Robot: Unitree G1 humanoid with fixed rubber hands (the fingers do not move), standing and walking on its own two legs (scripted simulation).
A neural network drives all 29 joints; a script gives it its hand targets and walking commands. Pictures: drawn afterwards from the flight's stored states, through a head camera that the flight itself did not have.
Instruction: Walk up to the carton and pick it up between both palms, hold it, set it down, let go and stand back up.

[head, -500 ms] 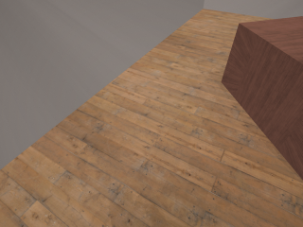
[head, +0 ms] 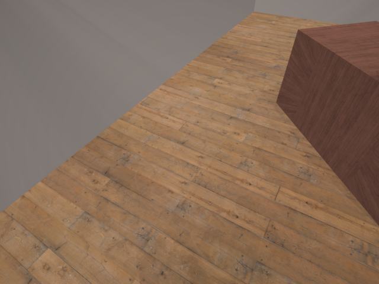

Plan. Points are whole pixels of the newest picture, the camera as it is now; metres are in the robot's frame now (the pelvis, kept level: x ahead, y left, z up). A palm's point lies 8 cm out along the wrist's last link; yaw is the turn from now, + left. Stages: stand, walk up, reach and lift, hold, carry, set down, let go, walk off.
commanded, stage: stand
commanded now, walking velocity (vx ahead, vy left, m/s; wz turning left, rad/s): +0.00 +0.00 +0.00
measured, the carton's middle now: out of the picture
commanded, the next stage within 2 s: walk up in 0.06 s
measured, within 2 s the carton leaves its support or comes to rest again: neither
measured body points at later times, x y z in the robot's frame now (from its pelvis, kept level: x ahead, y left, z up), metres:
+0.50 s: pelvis +0.00 -0.02 +0.00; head +0.01 -0.06 +0.45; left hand +0.16 +0.26 -0.09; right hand +0.04 -0.37 -0.11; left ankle +0.02 +0.12 -0.72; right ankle +0.03 -0.17 -0.71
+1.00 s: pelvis +0.17 -0.03 +0.00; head +0.20 -0.05 +0.45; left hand +0.42 +0.18 -0.10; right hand +0.11 -0.38 -0.08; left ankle +0.26 +0.06 -0.73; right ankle +0.04 -0.17 -0.71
